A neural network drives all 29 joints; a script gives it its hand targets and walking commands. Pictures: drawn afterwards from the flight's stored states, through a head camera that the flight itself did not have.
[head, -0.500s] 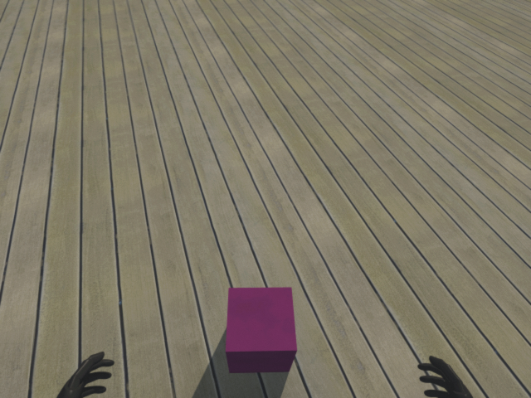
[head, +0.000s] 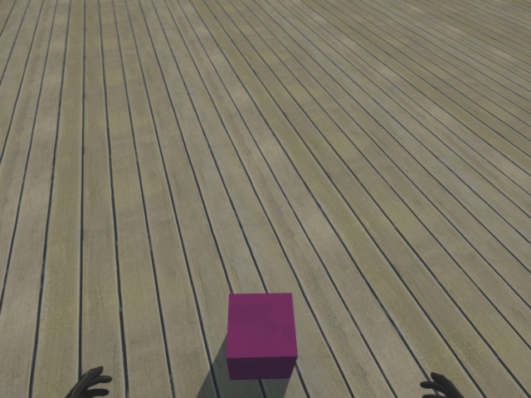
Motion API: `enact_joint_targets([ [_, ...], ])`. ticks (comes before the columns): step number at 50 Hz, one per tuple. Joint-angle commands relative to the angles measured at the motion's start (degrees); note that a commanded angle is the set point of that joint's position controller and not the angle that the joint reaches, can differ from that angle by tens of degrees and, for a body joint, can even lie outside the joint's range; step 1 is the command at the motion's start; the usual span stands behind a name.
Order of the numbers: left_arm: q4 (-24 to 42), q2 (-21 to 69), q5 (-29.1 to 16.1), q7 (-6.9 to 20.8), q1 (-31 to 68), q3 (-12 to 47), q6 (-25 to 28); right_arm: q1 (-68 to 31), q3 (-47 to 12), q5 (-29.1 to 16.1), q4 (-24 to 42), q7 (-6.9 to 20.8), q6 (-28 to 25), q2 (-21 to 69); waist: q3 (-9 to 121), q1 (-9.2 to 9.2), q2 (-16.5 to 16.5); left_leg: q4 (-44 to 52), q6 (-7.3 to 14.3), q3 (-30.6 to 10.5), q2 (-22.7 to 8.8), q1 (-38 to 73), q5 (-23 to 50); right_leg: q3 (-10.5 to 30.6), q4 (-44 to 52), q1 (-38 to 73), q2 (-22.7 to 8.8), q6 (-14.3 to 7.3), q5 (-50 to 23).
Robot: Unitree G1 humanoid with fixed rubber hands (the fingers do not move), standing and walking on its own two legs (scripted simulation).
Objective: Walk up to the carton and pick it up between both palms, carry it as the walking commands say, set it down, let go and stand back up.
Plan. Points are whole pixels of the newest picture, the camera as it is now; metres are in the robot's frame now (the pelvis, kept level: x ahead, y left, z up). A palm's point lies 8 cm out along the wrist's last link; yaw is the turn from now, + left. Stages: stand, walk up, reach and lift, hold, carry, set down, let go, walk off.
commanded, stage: stand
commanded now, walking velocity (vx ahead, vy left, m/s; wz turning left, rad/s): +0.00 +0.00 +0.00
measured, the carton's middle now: (260, 337) +0.44 +0.00 -0.65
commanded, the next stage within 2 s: none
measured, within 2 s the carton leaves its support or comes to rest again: neither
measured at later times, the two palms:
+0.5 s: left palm out of the picture +0.08 +0.30 -0.10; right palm out of the picture +0.08 -0.31 -0.09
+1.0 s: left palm out of the picture +0.06 +0.31 -0.10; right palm out of the picture +0.07 -0.31 -0.09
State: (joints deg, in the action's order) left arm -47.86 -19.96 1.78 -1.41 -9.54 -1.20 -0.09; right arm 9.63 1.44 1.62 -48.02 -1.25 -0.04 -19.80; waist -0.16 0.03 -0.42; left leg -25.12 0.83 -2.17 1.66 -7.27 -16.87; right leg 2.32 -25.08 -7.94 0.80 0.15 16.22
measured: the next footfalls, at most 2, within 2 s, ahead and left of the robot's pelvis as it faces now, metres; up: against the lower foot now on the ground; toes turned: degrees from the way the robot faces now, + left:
none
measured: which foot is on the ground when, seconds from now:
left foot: down 0.00-1.00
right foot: down 0.00-1.00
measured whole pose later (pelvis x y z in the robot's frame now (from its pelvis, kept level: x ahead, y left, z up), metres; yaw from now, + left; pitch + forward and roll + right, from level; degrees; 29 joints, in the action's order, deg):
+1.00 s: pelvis -0.03 +0.00 +0.01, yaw +1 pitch -2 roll +0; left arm -57.7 -22.0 1.0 -0.6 -7.5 -0.6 0.7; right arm 7.6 0.3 0.9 -57.6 -0.8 -0.9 -22.0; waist -1.4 -0.2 -0.2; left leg -20.3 0.7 -3.0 1.7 -5.7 -12.1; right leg 1.6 -19.7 -5.9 0.6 0.1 11.4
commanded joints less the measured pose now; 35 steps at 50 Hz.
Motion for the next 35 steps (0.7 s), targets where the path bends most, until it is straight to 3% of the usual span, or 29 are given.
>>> enact_joint_targets([
  [1, 2.36, -8.62, -0.04, -0.19, 1.68, -1.92, 0.75, -1.8, 1.98, -0.02, 2.34, -0.21, -0.8, -9.2, 2.26, -0.1, 0.44, 3.12, -0.38, -4.82, -6.22, -0.09, 19.21, 4.34, 2.6, 1.23, -5.48, -0.89, -17.43],
  [15, -1.8, -9.88, -0.25, 0.12, 2.54, -1.69, 1.07, -2.69, 1.48, -0.12, -2.09, 0.02, -1.17, -10.44, 0.48, -0.18, 0.45, 5.8, 0.11, -5.8, -6.65, -0.57, 13.58, 5.21, 5.48, 1.16, -6.1, -1.01, -13.01],
  [35, -5.86, -11.12, -0.6, 0.44, 3.46, -1.32, 1.28, -3.48, 0.95, -0.58, -5.8, 0.17, -1.33, -11.55, 0.0, -0.21, 0.47, 7.53, 0.45, -6.51, -7.11, -0.43, 12.57, 5.15, 7.41, 2.05, -6.68, -1.12, -11.95],
])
